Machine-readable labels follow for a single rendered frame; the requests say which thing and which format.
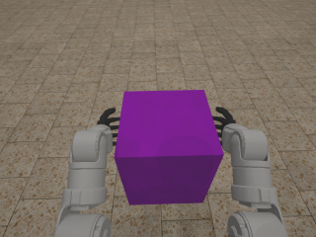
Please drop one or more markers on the robot right hand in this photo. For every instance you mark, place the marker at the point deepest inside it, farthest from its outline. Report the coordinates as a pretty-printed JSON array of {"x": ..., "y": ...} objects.
[{"x": 227, "y": 120}]

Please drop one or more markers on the left robot upper arm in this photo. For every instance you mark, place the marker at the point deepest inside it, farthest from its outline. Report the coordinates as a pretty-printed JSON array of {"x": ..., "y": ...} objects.
[{"x": 84, "y": 225}]

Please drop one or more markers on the carton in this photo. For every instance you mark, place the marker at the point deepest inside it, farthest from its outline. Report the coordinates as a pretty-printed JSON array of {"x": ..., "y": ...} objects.
[{"x": 168, "y": 150}]

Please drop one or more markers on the robot left hand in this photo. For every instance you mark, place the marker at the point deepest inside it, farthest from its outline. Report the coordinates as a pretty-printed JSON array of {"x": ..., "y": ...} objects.
[{"x": 105, "y": 120}]

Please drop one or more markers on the robot left forearm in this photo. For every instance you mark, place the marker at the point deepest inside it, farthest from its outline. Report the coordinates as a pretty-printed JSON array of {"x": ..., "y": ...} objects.
[{"x": 88, "y": 157}]

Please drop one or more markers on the robot right forearm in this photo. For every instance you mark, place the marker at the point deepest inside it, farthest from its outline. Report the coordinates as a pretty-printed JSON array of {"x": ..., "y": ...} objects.
[{"x": 252, "y": 178}]

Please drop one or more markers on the right robot upper arm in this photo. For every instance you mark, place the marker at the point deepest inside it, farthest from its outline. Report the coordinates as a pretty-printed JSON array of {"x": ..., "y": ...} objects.
[{"x": 254, "y": 224}]

